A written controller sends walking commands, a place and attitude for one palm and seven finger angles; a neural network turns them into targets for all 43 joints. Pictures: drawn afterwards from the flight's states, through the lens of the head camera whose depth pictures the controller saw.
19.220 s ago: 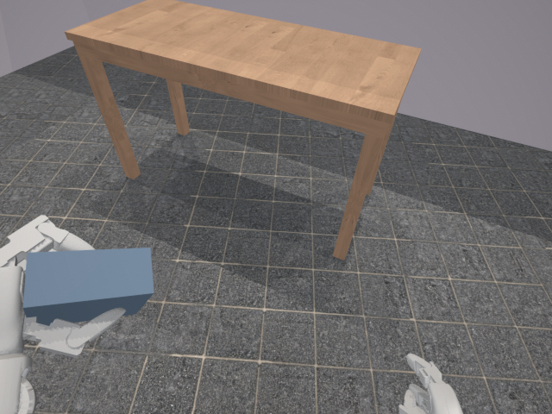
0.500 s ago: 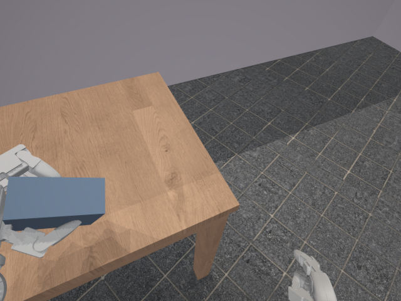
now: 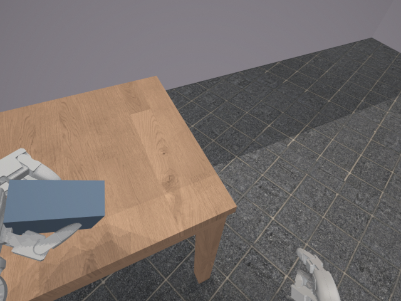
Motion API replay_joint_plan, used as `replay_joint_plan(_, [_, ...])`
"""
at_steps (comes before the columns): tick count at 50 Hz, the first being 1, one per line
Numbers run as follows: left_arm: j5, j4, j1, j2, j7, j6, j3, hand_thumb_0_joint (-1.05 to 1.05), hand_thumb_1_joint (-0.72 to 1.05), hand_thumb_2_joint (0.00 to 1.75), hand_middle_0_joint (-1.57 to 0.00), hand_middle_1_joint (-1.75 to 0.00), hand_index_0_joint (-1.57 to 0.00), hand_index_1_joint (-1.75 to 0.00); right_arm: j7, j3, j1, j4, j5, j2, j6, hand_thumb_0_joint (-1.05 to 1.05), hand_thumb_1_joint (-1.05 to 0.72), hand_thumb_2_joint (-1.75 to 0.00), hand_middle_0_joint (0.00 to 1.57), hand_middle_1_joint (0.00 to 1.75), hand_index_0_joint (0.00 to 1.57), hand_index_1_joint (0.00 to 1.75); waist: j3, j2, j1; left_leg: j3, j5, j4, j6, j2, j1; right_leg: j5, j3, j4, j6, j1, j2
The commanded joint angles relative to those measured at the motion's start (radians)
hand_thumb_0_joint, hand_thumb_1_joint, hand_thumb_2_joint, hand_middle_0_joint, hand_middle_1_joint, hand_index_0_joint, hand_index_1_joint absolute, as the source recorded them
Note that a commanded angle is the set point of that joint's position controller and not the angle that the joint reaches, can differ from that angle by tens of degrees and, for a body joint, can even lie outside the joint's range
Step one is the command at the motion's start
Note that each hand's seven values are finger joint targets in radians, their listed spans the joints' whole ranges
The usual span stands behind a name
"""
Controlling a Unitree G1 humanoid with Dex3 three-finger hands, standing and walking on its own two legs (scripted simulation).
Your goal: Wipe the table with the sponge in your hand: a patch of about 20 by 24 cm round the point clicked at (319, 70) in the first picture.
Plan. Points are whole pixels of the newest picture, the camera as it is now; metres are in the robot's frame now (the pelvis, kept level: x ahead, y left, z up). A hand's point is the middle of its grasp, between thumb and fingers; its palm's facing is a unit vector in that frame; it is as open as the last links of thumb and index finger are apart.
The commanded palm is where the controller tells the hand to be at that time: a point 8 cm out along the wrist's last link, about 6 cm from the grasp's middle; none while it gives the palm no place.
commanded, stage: shuffle to correct the standing spot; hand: left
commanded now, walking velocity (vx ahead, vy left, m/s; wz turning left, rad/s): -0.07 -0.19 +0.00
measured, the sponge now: (70, 207) +0.22 +0.21 +0.14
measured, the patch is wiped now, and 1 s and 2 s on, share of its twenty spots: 0.00 0.00 0.00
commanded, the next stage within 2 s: none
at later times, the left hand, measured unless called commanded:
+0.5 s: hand (43, 209) +0.21 +0.23 +0.16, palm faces +0.29 -0.86 -0.42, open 9.5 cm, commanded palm +0.16 +0.28 +0.18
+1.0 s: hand (39, 209) +0.21 +0.24 +0.16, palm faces +0.31 -0.86 -0.42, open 9.5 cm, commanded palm +0.16 +0.28 +0.18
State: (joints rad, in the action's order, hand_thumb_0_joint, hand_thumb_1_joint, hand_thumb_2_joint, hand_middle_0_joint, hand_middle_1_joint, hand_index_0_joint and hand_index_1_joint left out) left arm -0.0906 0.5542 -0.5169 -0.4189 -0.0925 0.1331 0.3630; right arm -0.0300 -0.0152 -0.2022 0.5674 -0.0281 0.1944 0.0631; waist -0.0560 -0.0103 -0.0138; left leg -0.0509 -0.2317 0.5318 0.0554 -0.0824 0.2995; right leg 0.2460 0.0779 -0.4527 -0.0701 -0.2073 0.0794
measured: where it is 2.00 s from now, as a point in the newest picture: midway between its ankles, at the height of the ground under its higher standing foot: outside the picture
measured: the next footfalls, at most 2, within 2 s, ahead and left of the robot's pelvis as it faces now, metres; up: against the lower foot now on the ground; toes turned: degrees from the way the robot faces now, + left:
none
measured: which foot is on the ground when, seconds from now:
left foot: down 0.00-1.00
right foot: down 0.00-1.00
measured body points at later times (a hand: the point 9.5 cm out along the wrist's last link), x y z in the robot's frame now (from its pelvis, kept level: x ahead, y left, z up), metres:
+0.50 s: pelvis +0.00 +0.00 +0.00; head +0.02 +0.01 +0.45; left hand +0.19 +0.28 +0.18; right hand +0.16 -0.23 -0.08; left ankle +0.03 +0.16 -0.74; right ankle +0.00 -0.07 -0.74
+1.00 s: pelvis +0.00 +0.00 +0.00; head +0.02 +0.01 +0.45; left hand +0.19 +0.28 +0.18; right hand +0.16 -0.23 -0.08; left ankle +0.03 +0.16 -0.74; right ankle +0.00 -0.07 -0.74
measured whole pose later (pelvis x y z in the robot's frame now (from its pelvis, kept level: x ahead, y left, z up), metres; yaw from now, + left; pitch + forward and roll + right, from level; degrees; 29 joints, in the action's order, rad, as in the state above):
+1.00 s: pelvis +0.00 +0.00 +0.00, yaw +0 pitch +0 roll -2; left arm -0.09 0.55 -0.52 -0.41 -0.10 0.12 0.35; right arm -0.03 -0.01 -0.21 0.58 -0.03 0.19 0.06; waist -0.05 -0.01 -0.01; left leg -0.05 -0.22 0.52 0.05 -0.08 0.30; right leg 0.24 0.08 -0.45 -0.07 -0.21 0.07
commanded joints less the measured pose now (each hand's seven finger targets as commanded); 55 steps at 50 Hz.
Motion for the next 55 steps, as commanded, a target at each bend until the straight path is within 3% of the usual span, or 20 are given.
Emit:
replay_joint_plan(1, [-0.015, 0.218, 0.073, -0.156, -0.033, 0.060, 0.124, 0.00, 0.10, 1.30, -1.20, -1.60, -1.20, -1.60, -0.010, -0.045, 0.068, -0.152, -0.001, 0.121, 0.050, 0.00, -0.90, -0.90, 0.20, 0.30, 0.20, 0.30, 0.136, -0.017, -0.001, -0.037, 0.010, -0.043, -0.084, -0.057, -0.055, -0.118, -0.159, 0.110, 0.013, 0.003, -0.191])
replay_joint_plan(3, [-0.014, 0.226, 0.091, -0.160, -0.035, 0.061, 0.124, 0.00, 0.10, 1.30, -1.20, -1.60, -1.20, -1.60, -0.012, -0.046, 0.072, -0.148, -0.001, 0.120, 0.054, 0.00, -0.90, -0.90, 0.20, 0.30, 0.20, 0.30, 0.134, -0.011, -0.001, -0.035, 0.029, -0.031, -0.084, -0.056, -0.064, -0.131, -0.167, 0.110, 0.011, -0.007, -0.197])
replay_joint_plan(4, [-0.013, 0.243, 0.108, -0.163, -0.039, 0.062, 0.117, 0.00, 0.10, 1.30, -1.20, -1.60, -1.20, -1.60, -0.014, -0.042, 0.076, -0.142, -0.004, 0.119, 0.054, 0.00, -0.90, -0.90, 0.20, 0.30, 0.20, 0.30, 0.131, -0.047, -0.006, -0.053, 0.035, -0.059, -0.086, -0.058, -0.063, -0.124, -0.157, 0.099, 0.006, -0.004, -0.191])
replay_joint_plan(9, [-0.006, 0.237, 0.101, -0.166, -0.037, 0.064, 0.118, 0.00, 0.10, 1.30, -1.20, -1.60, -1.20, -1.60, -0.013, -0.042, 0.079, -0.141, -0.001, 0.119, 0.059, 0.00, -0.90, -0.90, 0.20, 0.30, 0.20, 0.30, 0.147, -0.103, 0.002, -0.083, 0.129, -0.105, -0.097, -0.098, -0.056, -0.160, -0.117, 0.072, 0.036, 0.056, -0.157])
replay_joint_plan(13, [-0.005, 0.220, 0.067, -0.158, -0.030, 0.066, 0.124, 0.00, 0.10, 1.30, -1.20, -1.60, -1.20, -1.60, -0.006, -0.048, 0.066, -0.149, 0.001, 0.122, 0.060, 0.00, -0.90, -0.90, 0.20, 0.30, 0.20, 0.30, 0.170, -0.092, 0.009, -0.080, 0.199, -0.085, -0.094, -0.109, -0.061, -0.198, -0.103, 0.074, 0.040, 0.086, -0.153])
replay_joint_plan(14, [-0.007, 0.207, 0.043, -0.157, -0.031, 0.062, 0.123, 0.00, 0.10, 1.30, -1.20, -1.60, -1.20, -1.60, -0.006, -0.046, 0.064, -0.144, -0.001, 0.121, 0.057, 0.00, -0.90, -0.90, 0.20, 0.30, 0.20, 0.30, 0.169, -0.107, 0.004, -0.084, 0.196, -0.099, -0.093, -0.107, -0.059, -0.194, -0.099, 0.074, 0.037, 0.091, -0.152])
replay_joint_plan(18, [-0.012, 0.199, 0.036, -0.158, -0.027, 0.059, 0.134, 0.00, 0.10, 1.30, -1.20, -1.60, -1.20, -1.60, -0.004, -0.048, 0.059, -0.152, -0.002, 0.122, 0.051, 0.00, -0.90, -0.90, 0.20, 0.30, 0.20, 0.30, 0.163, -0.027, 0.005, -0.052, 0.110, -0.055, -0.084, -0.082, -0.048, -0.182, -0.128, 0.099, 0.028, 0.069, -0.173])
replay_joint_plan(20, [-0.016, 0.205, 0.031, -0.145, -0.031, 0.056, 0.119, 0.00, 0.10, 1.30, -1.20, -1.60, -1.20, -1.60, -0.006, -0.045, 0.062, -0.152, -0.005, 0.120, 0.049, 0.00, -0.90, -0.90, 0.20, 0.30, 0.20, 0.30, 0.155, -0.044, -0.001, -0.039, 0.041, -0.052, -0.081, -0.067, -0.062, -0.145, -0.146, 0.104, 0.013, 0.028, -0.183])
replay_joint_plan(23, [-0.015, 0.219, 0.066, -0.162, -0.037, 0.058, 0.129, 0.00, 0.10, 1.30, -1.20, -1.60, -1.20, -1.60, -0.009, -0.043, 0.067, -0.151, -0.002, 0.118, 0.050, 0.00, -0.90, -0.90, 0.20, 0.30, 0.20, 0.30, 0.142, -0.010, -0.002, -0.034, 0.024, -0.031, -0.079, -0.056, -0.057, -0.131, -0.164, 0.114, 0.009, 0.003, -0.200])
replay_joint_plan(25, [-0.017, 0.214, 0.073, -0.155, -0.041, 0.055, 0.121, 0.00, 0.10, 1.30, -1.20, -1.60, -1.20, -1.60, -0.013, -0.039, 0.071, -0.147, -0.003, 0.115, 0.050, 0.00, -0.90, -0.90, 0.20, 0.30, 0.20, 0.30, 0.125, -0.015, -0.005, -0.042, -0.009, -0.047, -0.083, -0.058, -0.061, -0.093, -0.166, 0.119, 0.009, -0.019, -0.195])
replay_joint_plan(28, [-0.014, 0.228, 0.098, -0.158, -0.041, 0.059, 0.121, 0.00, 0.10, 1.30, -1.20, -1.60, -1.20, -1.60, -0.013, -0.043, 0.074, -0.143, 0.000, 0.120, 0.053, 0.00, -0.90, -0.90, 0.20, 0.30, 0.20, 0.30, 0.139, -0.021, -0.001, -0.055, 0.062, -0.047, -0.086, -0.067, -0.062, -0.141, -0.158, 0.102, 0.012, 0.006, -0.192])
replay_joint_plan(29, [-0.012, 0.228, 0.093, -0.167, -0.044, 0.058, 0.123, 0.00, 0.10, 1.30, -1.20, -1.60, -1.20, -1.60, -0.015, -0.041, 0.081, -0.138, -0.003, 0.118, 0.053, 0.00, -0.90, -0.90, 0.20, 0.30, 0.20, 0.30, 0.136, -0.075, -0.004, -0.062, 0.081, -0.073, -0.090, -0.075, -0.066, -0.150, -0.146, 0.094, 0.017, 0.010, -0.185])
replay_joint_plan(33, [-0.007, 0.219, 0.083, -0.159, -0.038, 0.061, 0.122, 0.00, 0.10, 1.30, -1.20, -1.60, -1.20, -1.60, -0.011, -0.044, 0.077, -0.145, 0.001, 0.120, 0.054, 0.00, -0.90, -0.90, 0.20, 0.30, 0.20, 0.30, 0.145, -0.070, 0.007, -0.074, 0.161, -0.076, -0.094, -0.101, -0.052, -0.190, -0.127, 0.088, 0.041, 0.059, -0.164])
replay_joint_plan(35, [-0.009, 0.218, 0.075, -0.142, -0.037, 0.060, 0.107, 0.00, 0.10, 1.30, -1.20, -1.60, -1.20, -1.60, -0.008, -0.043, 0.076, -0.148, -0.002, 0.120, 0.054, 0.00, -0.90, -0.90, 0.20, 0.30, 0.20, 0.30, 0.142, -0.105, 0.004, -0.076, 0.140, -0.093, -0.092, -0.100, -0.048, -0.170, -0.119, 0.083, 0.035, 0.061, -0.157])
replay_joint_plan(38, [-0.007, 0.211, 0.055, -0.151, -0.036, 0.060, 0.120, 0.00, 0.10, 1.30, -1.20, -1.60, -1.20, -1.60, -0.005, -0.046, 0.070, -0.151, -0.001, 0.122, 0.052, 0.00, -0.90, -0.90, 0.20, 0.30, 0.20, 0.30, 0.154, -0.069, 0.005, -0.072, 0.117, -0.080, -0.090, -0.095, -0.043, -0.168, -0.121, 0.093, 0.033, 0.068, -0.164])
replay_joint_plan(40, [-0.011, 0.222, 0.037, -0.149, -0.036, 0.060, 0.120, 0.00, 0.10, 1.30, -1.20, -1.60, -1.20, -1.60, -0.006, -0.044, 0.068, -0.154, -0.002, 0.119, 0.050, 0.00, -0.90, -0.90, 0.20, 0.30, 0.20, 0.30, 0.168, -0.081, 0.003, -0.067, 0.103, -0.088, -0.089, -0.094, -0.056, -0.162, -0.117, 0.087, 0.030, 0.064, -0.161])
replay_joint_plan(47, [-0.012, 0.217, 0.076, -0.155, -0.039, 0.058, 0.124, 0.00, 0.10, 1.30, -1.20, -1.60, -1.20, -1.60, -0.010, -0.043, 0.071, -0.150, -0.001, 0.121, 0.050, 0.00, -0.90, -0.90, 0.20, 0.30, 0.20, 0.30, 0.136, -0.039, -0.004, -0.059, 0.006, -0.079, -0.084, -0.073, -0.042, -0.109, -0.142, 0.104, 0.019, 0.016, -0.173])
replay_joint_plan(50, [-0.012, 0.216, 0.077, -0.142, -0.040, 0.055, 0.110, 0.00, 0.10, 1.30, -1.20, -1.60, -1.20, -1.60, -0.012, -0.040, 0.074, -0.147, 0.000, 0.118, 0.050, 0.00, -0.90, -0.90, 0.20, 0.30, 0.20, 0.30, 0.137, -0.068, -0.004, -0.067, 0.010, -0.092, -0.090, -0.079, -0.052, -0.111, -0.139, 0.100, 0.024, 0.015, -0.166])
replay_joint_plan(53, [-0.008, 0.206, 0.091, -0.151, -0.039, 0.054, 0.115, 0.00, 0.10, 1.30, -1.20, -1.60, -1.20, -1.60, -0.010, -0.042, 0.075, -0.146, 0.002, 0.121, 0.050, 0.00, -0.90, -0.90, 0.20, 0.30, 0.20, 0.30, 0.137, -0.042, 0.000, -0.067, 0.030, -0.082, -0.090, -0.081, -0.040, -0.121, -0.139, 0.103, 0.027, 0.028, -0.168])
replay_joint_plan(55, [-0.009, 0.206, 0.088, -0.134, -0.041, 0.051, 0.100, 0.00, 0.10, 1.30, -1.20, -1.60, -1.20, -1.60, -0.010, -0.040, 0.075, -0.145, -0.001, 0.118, 0.049, 0.00, -0.90, -0.90, 0.20, 0.30, 0.20, 0.30, 0.135, -0.072, -0.003, -0.067, 0.031, -0.087, -0.091, -0.077, -0.046, -0.123, -0.138, 0.100, 0.023, 0.026, -0.165])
